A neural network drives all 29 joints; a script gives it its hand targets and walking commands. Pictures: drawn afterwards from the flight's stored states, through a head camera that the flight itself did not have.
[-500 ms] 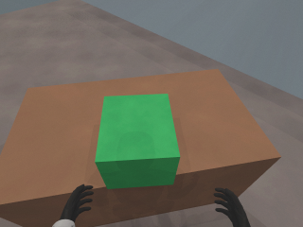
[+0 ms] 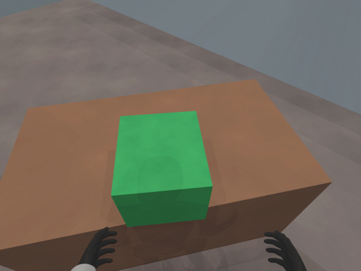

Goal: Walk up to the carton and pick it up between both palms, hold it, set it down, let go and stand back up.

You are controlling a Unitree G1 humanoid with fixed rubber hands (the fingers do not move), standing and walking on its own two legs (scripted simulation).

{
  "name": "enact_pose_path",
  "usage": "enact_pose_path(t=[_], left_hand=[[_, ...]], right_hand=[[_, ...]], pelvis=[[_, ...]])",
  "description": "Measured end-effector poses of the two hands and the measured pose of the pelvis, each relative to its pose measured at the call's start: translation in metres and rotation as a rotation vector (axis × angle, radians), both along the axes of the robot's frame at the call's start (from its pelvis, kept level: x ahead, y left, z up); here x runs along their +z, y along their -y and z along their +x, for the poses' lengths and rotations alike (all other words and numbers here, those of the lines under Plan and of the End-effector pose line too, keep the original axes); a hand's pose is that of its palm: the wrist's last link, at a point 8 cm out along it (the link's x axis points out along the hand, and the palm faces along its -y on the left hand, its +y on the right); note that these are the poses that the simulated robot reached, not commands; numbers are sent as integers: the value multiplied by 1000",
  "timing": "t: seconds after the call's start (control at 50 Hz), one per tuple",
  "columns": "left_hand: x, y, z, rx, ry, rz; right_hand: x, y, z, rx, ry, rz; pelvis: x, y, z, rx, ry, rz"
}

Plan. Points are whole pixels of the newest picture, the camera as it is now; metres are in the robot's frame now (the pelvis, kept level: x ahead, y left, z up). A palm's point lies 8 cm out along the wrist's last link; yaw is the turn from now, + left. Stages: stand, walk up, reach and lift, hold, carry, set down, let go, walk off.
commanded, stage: let go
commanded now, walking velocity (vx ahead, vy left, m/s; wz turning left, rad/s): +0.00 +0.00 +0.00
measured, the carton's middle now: (162, 167) +0.45 +0.09 -0.12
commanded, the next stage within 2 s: stand in 0.46 s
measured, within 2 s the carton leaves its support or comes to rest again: neither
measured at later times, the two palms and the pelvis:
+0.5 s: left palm (82, 268) +0.15 +0.24 -0.08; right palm out of the picture +0.13 -0.24 -0.09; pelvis -0.01 +0.00 -0.01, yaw +4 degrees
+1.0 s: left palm out of the picture -0.02 +0.28 -0.13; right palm out of the picture +0.14 -0.21 -0.12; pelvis -0.01 +0.01 -0.01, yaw +14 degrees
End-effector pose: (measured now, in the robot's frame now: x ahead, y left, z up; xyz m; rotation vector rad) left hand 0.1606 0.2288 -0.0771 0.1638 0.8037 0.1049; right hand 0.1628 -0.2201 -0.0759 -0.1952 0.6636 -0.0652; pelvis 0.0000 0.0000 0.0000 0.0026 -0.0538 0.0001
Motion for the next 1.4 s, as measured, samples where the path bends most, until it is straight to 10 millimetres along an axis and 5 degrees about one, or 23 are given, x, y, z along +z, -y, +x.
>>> enact_pose_path(t=[0.42,0.48,0.64,0.88,1.1,1.4], left_hand=[[2,2,-2,-15,5,7],[1,-7,-5,-7,33,33],[-16,-52,-72,171,-55,103],[-47,-56,-165,317,-267,71],[-55,-50,-189,382,-325,50],[-60,-32,-206,431,-400,38]], right_hand=[[5,7,-11,-16,5,-11],[-11,12,-26,-3,-124,-47],[-42,28,-69,33,-402,-100],[-43,4,-42,126,-383,-114],[-47,-16,-20,176,-359,-98],[-60,4,-21,159,-432,-124]], pelvis=[[-1,-3,-11,-4,15,-1],[-4,-2,-14,48,-13,-7],[-12,-1,-16,137,-47,-21],[-14,-5,-16,214,-65,-30],[-16,-7,-9,253,-63,-35],[-19,2,2,290,-58,-29]])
